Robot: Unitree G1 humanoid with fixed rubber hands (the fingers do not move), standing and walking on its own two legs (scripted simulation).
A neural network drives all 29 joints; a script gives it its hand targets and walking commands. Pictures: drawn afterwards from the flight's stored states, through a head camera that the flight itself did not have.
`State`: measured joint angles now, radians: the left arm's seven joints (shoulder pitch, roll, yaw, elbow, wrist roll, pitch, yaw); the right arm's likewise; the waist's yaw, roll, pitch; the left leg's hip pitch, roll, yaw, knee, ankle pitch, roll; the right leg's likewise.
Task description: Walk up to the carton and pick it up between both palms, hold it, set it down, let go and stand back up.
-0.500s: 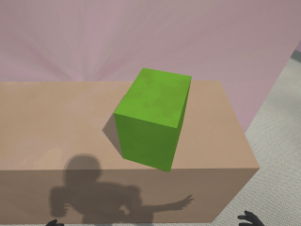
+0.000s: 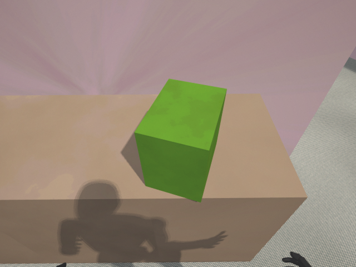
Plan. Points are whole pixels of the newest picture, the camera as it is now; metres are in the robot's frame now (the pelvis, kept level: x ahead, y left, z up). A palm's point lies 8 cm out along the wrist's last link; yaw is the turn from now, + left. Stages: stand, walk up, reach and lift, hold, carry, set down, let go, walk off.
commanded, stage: stand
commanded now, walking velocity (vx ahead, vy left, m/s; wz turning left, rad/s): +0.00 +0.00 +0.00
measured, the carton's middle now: (184, 139) +0.45 -0.02 +0.02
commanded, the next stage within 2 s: none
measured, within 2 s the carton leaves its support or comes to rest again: neither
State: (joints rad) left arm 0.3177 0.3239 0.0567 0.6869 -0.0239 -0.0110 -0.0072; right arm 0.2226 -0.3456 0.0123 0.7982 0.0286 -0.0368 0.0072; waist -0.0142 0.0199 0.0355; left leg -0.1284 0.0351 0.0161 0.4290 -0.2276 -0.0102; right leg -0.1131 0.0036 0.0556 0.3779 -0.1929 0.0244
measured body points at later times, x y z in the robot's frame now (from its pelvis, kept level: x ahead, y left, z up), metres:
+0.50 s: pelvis +0.00 +0.00 +0.00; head -0.01 +0.00 +0.45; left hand +0.10 +0.29 -0.10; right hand +0.11 -0.29 -0.10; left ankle +0.01 +0.12 -0.74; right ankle +0.01 -0.14 -0.74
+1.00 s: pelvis +0.01 +0.00 +0.00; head +0.01 +0.00 +0.45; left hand +0.11 +0.29 -0.10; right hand +0.12 -0.29 -0.11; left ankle +0.01 +0.12 -0.74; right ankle +0.01 -0.14 -0.74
